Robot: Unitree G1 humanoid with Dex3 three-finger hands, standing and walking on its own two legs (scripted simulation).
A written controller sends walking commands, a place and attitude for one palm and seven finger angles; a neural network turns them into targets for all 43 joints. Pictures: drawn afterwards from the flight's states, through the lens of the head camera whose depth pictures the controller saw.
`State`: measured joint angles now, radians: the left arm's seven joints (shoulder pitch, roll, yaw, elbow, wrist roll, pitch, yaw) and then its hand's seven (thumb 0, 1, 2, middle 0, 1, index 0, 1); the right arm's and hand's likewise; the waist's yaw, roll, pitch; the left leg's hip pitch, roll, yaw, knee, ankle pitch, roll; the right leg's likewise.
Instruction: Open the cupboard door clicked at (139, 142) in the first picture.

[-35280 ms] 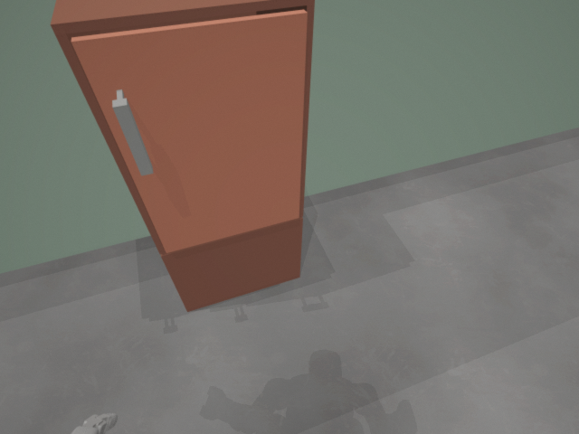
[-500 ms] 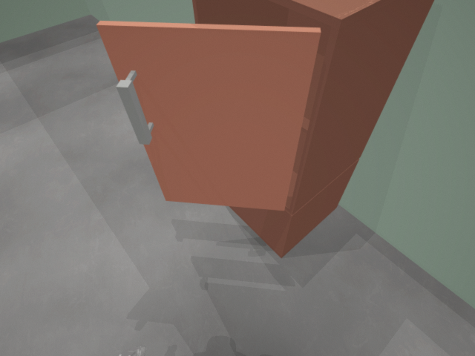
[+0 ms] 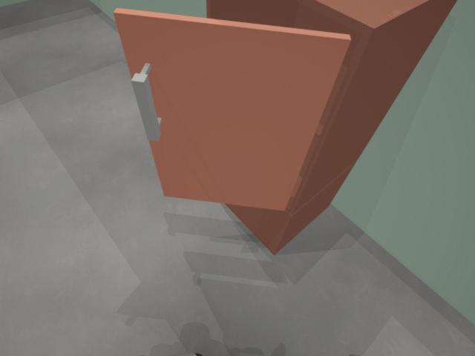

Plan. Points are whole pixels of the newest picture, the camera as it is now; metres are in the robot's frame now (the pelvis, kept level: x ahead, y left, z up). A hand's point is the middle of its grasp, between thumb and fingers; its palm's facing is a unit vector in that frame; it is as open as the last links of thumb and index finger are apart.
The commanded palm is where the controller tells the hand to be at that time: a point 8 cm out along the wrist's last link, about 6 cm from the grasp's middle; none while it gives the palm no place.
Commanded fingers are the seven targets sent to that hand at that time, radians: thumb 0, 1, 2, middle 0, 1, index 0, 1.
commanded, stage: come to a stop and stand still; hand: left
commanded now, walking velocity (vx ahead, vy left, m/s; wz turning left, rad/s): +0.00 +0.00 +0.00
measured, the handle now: (150, 103) +0.57 +0.23 +0.05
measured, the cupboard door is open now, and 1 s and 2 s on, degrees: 43 43 43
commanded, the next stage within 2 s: look again from close up in 0.54 s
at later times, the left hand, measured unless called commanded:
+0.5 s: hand out of the picture +0.01 +0.14 -0.18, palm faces +0.05 -0.98 -0.19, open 7.3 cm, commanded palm none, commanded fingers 0.00 0.90 0.90 -0.20 -0.30 -0.20 -0.30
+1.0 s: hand out of the picture +0.01 +0.14 -0.18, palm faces +0.04 -0.97 -0.23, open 7.3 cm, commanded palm none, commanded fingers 0.00 0.90 0.90 -0.20 -0.30 -0.20 -0.30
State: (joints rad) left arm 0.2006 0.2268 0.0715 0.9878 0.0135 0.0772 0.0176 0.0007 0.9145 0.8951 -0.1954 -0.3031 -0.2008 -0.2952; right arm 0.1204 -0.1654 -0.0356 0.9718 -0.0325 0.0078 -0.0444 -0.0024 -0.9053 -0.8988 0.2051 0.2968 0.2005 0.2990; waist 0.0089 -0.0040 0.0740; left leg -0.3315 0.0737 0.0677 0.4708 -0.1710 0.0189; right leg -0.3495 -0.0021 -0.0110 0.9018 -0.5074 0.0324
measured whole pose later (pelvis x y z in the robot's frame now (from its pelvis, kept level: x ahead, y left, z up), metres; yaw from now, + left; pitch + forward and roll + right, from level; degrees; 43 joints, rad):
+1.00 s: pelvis +0.00 -0.04 -0.01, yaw +1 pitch -1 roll +0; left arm 0.29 0.16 -0.01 1.07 0.01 -0.01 0.04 0.00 0.91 0.89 -0.20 -0.30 -0.20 -0.30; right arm 0.26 -0.18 0.00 1.07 -0.02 -0.02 -0.02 0.01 -0.93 -0.90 0.20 0.30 0.20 0.30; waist 0.00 0.01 0.02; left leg -0.24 0.02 0.04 0.53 -0.28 0.00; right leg -0.15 -0.03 -0.02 0.52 -0.36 0.01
